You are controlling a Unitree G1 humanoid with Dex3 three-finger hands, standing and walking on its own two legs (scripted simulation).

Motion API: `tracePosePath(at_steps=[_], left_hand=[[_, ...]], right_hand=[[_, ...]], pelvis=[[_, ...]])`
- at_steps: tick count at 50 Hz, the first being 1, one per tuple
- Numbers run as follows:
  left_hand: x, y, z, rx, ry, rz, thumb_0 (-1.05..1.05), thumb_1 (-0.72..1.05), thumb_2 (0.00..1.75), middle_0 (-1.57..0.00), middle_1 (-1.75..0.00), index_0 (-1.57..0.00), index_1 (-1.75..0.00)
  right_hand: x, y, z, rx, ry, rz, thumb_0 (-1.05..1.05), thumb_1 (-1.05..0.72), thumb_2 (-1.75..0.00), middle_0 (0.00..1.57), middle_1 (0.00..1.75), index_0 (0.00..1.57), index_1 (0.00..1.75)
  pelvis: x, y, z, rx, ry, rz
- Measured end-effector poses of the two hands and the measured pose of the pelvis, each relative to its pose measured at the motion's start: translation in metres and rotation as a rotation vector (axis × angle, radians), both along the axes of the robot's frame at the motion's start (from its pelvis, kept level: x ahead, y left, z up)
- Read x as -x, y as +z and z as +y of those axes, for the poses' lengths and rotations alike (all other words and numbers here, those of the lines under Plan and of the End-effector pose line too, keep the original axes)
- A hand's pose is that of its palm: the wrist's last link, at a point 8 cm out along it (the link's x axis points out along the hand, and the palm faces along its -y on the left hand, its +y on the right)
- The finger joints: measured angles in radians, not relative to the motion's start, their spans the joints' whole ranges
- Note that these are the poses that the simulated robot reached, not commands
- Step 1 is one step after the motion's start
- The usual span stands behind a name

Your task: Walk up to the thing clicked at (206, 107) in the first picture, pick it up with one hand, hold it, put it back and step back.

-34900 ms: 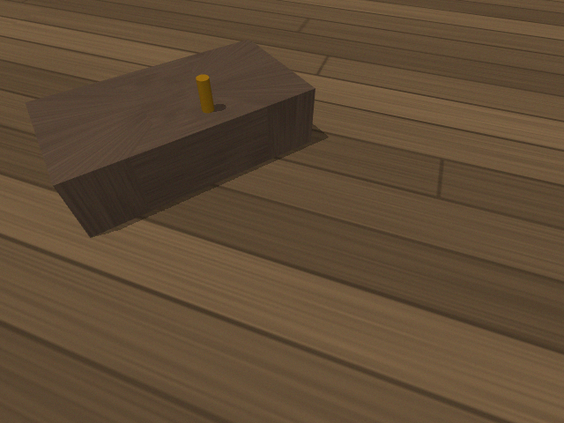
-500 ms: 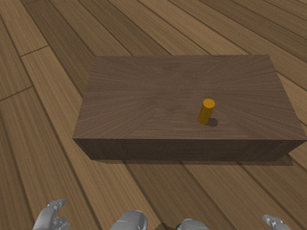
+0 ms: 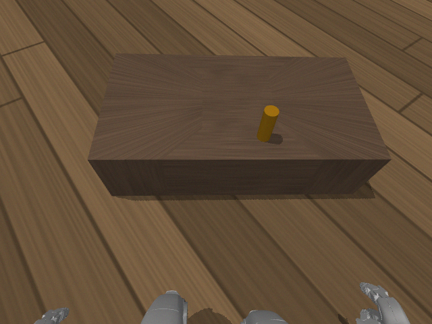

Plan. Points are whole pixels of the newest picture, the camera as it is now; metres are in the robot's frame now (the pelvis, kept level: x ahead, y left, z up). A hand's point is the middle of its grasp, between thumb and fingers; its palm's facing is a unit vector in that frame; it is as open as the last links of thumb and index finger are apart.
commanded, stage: step back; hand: right
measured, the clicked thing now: (267, 124) +0.81 -0.19 -0.35
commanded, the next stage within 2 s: stand in 1.90 s
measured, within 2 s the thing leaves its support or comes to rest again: neither
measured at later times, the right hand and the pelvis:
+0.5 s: hand out of the picture -0.06 -0.28 -0.14, palm faces -0.14 +0.90 -0.42, open 7.4 cm; pelvis -0.16 -0.03 +0.00, yaw +5 degrees
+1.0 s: hand out of the picture -0.21 -0.35 -0.16, palm faces -0.19 +0.91 -0.38, open 7.4 cm; pelvis -0.31 -0.09 +0.00, yaw +8 degrees
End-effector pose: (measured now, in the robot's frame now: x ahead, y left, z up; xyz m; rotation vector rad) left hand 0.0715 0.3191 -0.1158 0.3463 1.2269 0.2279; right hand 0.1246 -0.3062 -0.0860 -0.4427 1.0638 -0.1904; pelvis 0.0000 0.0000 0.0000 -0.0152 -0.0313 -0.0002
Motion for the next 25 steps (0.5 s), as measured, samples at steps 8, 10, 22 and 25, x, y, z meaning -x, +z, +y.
tracePosePath(at_steps=[8, 10, 22, 25], left_hand=[[0.058, 0.020, -0.029, -0.018, 0.015, -0.025, 0.01, 0.90, 0.90, -0.20, -0.30, -0.21, -0.30], [0.064, 0.025, -0.030, -0.028, 0.018, -0.046, 0.01, 0.90, 0.90, -0.20, -0.30, -0.21, -0.30], [0.100, 0.013, -0.020, -0.015, 0.039, -0.173, 0.01, 0.90, 0.90, -0.20, -0.30, -0.20, -0.30], [0.125, 0.013, -0.026, -0.001, 0.049, -0.150, 0.01, 0.90, 0.90, -0.20, -0.30, -0.20, -0.30]], right_hand=[[0.060, -0.015, -0.026, -0.036, -0.038, 0.040, 0.01, -0.90, -0.89, 0.20, 0.30, 0.20, 0.30], [0.078, -0.016, -0.028, -0.036, -0.030, 0.063, 0.01, -0.90, -0.89, 0.20, 0.30, 0.20, 0.30], [0.175, -0.018, -0.015, -0.016, 0.026, 0.161, 0.01, -0.90, -0.89, 0.20, 0.30, 0.20, 0.30], [0.186, -0.008, -0.018, -0.009, 0.027, 0.131, 0.01, -0.90, -0.89, 0.21, 0.30, 0.20, 0.30]], pelvis=[[0.048, 0.004, -0.019, -0.034, 0.021, -0.004], [0.059, 0.006, -0.020, -0.038, 0.034, 0.002], [0.138, -0.002, -0.021, -0.024, 0.110, -0.016], [0.156, 0.004, -0.028, -0.012, 0.096, -0.010]])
